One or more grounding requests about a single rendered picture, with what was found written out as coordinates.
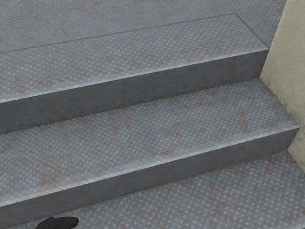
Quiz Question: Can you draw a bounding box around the robot left hand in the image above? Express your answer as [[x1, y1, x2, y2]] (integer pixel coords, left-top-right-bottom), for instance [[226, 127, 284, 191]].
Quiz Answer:
[[34, 217, 79, 229]]

